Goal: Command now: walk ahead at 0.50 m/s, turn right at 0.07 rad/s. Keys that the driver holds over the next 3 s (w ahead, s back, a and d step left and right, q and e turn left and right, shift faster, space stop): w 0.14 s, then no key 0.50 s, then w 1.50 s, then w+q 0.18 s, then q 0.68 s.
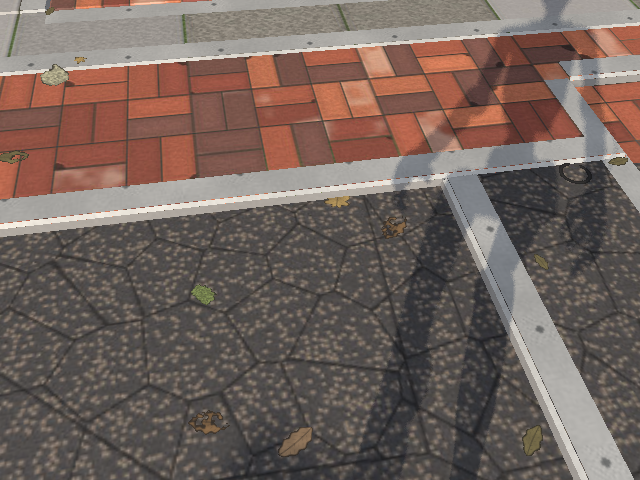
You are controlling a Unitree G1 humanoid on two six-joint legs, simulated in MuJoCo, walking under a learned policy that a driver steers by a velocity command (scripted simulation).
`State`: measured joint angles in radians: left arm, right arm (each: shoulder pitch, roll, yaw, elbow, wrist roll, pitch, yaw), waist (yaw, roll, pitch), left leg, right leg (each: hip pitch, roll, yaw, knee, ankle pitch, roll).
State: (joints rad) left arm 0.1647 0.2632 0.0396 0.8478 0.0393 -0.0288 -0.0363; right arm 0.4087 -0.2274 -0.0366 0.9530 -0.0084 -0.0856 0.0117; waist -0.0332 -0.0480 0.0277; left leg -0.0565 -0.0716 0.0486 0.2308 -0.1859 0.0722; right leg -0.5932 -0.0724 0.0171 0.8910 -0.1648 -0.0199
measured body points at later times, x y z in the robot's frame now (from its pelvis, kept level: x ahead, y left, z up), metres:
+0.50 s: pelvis +0.20 -0.05 +0.00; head +0.23 -0.07 +0.45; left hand +0.24 +0.19 -0.14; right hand +0.26 -0.30 -0.16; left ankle +0.23 +0.09 -0.71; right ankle +0.23 -0.11 -0.75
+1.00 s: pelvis +0.30 -0.04 +0.00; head +0.30 -0.05 +0.45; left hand +0.23 +0.20 -0.15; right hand +0.37 -0.29 -0.15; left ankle +0.29 +0.07 -0.70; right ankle +0.23 -0.11 -0.75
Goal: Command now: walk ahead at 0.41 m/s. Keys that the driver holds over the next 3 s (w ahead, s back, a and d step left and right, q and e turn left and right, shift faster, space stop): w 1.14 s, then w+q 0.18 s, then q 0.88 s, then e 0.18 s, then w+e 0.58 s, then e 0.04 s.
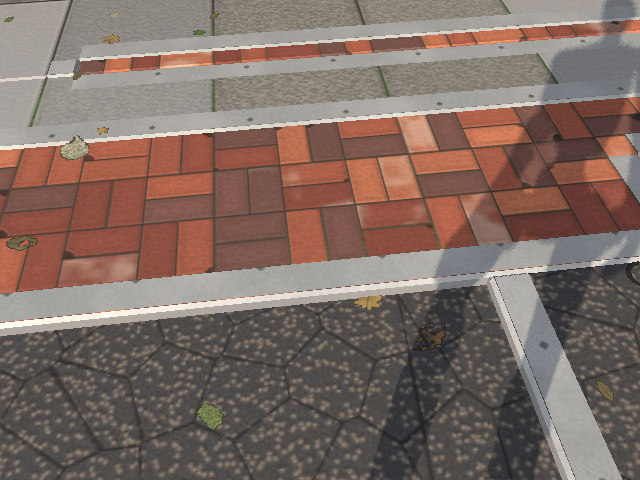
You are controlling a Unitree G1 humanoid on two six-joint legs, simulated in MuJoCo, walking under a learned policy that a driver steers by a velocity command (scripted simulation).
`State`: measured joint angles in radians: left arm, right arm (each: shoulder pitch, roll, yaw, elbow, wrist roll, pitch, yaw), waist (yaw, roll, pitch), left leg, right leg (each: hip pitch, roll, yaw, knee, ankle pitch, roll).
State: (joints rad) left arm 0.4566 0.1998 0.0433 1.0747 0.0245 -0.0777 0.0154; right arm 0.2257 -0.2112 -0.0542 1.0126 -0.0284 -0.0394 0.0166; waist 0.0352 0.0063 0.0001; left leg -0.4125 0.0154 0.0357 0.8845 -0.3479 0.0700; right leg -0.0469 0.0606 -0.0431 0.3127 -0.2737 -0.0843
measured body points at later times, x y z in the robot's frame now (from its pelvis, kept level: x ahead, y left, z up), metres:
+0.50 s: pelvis +0.24 +0.07 +0.00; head +0.25 +0.08 +0.45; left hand +0.31 +0.32 -0.15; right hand +0.24 -0.18 -0.14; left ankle +0.24 +0.13 -0.74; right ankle +0.28 -0.08 -0.67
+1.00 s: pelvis +0.52 +0.02 +0.00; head +0.54 +0.01 +0.45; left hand +0.57 +0.27 -0.14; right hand +0.55 -0.23 -0.15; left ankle +0.45 +0.15 -0.66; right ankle +0.55 -0.05 -0.74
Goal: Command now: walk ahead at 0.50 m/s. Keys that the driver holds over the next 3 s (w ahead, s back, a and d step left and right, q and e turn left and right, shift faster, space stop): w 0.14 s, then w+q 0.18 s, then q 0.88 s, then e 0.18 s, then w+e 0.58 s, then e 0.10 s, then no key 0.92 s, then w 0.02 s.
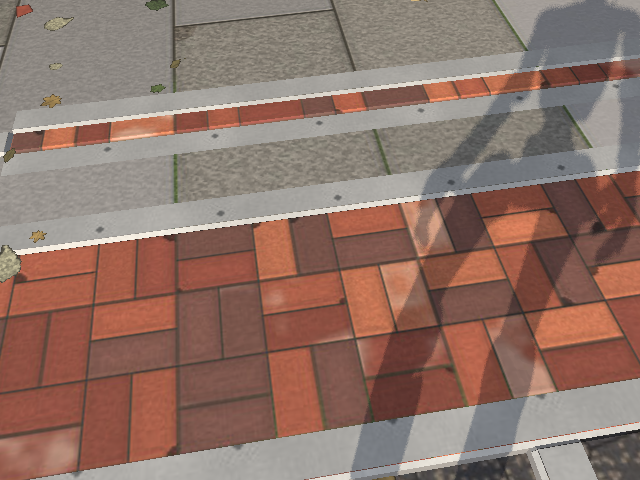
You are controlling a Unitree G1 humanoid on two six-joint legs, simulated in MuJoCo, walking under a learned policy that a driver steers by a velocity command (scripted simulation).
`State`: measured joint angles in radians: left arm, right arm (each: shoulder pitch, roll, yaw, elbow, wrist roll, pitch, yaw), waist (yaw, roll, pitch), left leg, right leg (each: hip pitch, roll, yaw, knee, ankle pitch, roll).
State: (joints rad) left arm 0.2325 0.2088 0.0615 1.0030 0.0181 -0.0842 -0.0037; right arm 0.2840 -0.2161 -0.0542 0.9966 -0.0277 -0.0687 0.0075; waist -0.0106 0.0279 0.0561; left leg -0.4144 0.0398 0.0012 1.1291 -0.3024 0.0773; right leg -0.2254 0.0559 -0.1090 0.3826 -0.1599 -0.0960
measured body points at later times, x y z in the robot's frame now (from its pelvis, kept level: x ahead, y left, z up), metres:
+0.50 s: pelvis +0.26 +0.05 -0.01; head +0.30 +0.07 +0.44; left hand +0.26 +0.30 -0.16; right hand +0.40 -0.19 -0.14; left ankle +0.29 +0.11 -0.74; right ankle +0.15 -0.08 -0.62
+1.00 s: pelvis +0.38 +0.03 +0.02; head +0.42 +0.04 +0.46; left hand +0.43 +0.33 -0.08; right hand +0.57 -0.20 -0.12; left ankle +0.28 +0.10 -0.66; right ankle +0.48 -0.04 -0.70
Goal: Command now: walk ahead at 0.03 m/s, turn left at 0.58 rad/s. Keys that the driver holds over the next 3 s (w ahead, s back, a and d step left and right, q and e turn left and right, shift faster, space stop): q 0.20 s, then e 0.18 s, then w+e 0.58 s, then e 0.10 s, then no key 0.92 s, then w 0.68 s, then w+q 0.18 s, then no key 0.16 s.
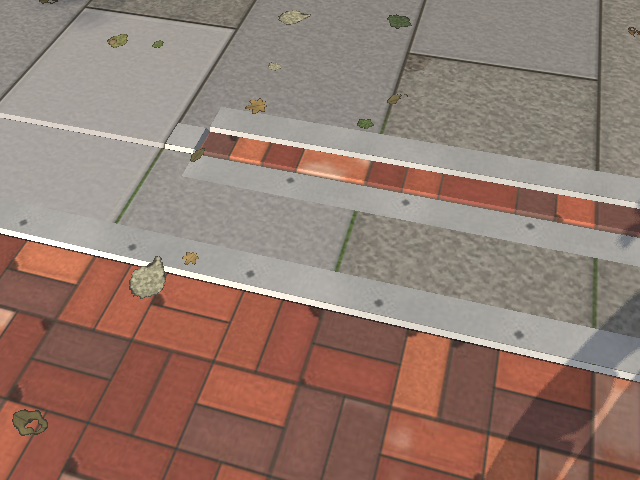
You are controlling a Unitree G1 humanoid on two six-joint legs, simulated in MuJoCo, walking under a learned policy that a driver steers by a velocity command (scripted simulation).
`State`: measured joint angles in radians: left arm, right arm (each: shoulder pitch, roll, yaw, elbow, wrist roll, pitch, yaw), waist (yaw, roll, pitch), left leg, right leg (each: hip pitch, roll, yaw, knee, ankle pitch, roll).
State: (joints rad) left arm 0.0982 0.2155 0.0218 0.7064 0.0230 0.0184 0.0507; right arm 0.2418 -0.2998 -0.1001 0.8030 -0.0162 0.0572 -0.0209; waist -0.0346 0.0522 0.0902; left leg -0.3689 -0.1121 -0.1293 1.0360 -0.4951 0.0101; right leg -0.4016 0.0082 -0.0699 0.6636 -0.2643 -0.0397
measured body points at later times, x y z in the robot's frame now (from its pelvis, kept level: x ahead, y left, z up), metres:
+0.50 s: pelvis +0.00 +0.04 -0.01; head +0.00 +0.07 +0.44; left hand +0.03 +0.31 -0.16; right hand +0.15 -0.18 -0.11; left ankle -0.02 +0.13 -0.76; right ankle +0.00 -0.10 -0.66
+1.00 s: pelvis +0.17 -0.06 -0.03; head +0.19 -0.08 +0.42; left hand +0.41 +0.14 -0.11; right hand +0.13 -0.32 -0.17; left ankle +0.01 +0.12 -0.66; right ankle +0.22 -0.14 -0.72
